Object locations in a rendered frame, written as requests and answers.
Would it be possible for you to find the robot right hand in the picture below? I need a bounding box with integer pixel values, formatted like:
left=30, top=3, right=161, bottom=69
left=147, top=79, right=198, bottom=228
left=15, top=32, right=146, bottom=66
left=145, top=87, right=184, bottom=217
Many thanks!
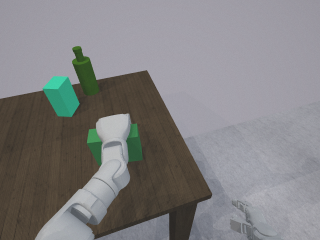
left=230, top=198, right=268, bottom=240

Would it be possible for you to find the left robot forearm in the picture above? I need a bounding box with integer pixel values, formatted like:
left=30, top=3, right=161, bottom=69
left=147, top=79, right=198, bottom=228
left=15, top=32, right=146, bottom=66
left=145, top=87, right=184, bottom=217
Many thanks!
left=35, top=138, right=130, bottom=240

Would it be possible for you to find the right robot forearm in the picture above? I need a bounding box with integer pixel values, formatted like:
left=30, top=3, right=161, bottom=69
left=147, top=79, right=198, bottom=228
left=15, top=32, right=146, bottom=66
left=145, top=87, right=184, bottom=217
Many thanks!
left=251, top=222, right=284, bottom=240

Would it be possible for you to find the sponge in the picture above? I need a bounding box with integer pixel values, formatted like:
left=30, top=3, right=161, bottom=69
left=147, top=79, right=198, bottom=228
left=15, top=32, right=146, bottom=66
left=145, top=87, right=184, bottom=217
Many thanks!
left=87, top=123, right=143, bottom=166

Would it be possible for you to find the table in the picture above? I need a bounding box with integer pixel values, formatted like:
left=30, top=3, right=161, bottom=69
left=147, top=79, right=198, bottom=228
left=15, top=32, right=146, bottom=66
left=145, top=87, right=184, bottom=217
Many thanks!
left=0, top=70, right=212, bottom=240

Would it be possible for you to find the left robot upper arm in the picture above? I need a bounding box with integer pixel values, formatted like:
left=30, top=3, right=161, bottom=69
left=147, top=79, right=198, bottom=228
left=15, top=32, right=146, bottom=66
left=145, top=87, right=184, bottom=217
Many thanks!
left=40, top=211, right=95, bottom=240

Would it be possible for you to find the robot left hand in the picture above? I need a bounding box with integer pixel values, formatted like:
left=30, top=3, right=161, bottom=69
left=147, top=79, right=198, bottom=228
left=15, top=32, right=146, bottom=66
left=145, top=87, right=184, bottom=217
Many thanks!
left=96, top=113, right=132, bottom=143

